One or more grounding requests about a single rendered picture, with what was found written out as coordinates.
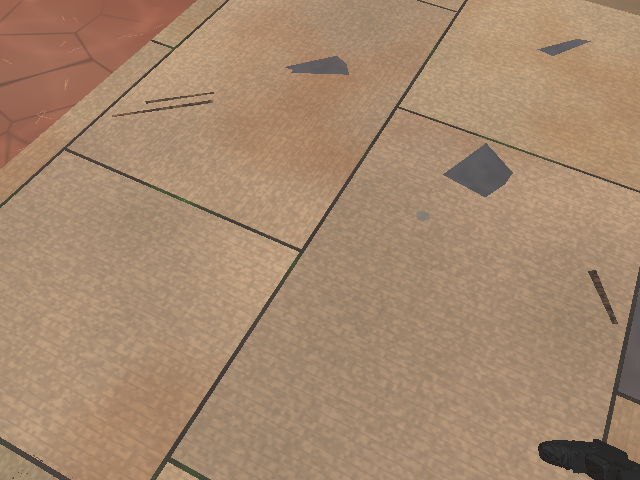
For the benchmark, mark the right robot hand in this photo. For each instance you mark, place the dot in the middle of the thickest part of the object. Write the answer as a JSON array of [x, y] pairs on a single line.
[[597, 459]]

